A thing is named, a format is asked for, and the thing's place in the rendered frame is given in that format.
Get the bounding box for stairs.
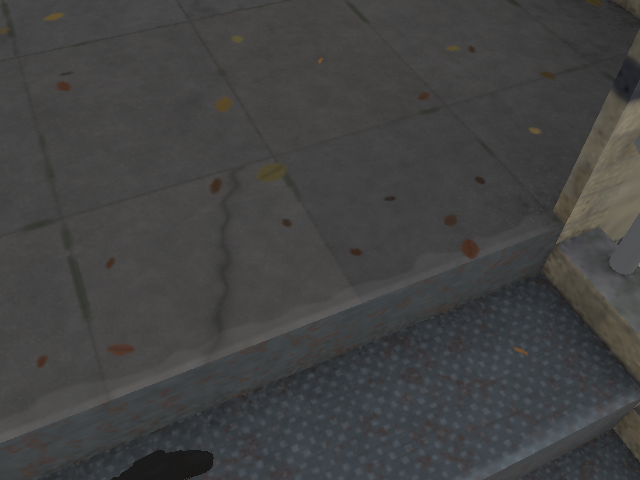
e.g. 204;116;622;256
0;225;640;480

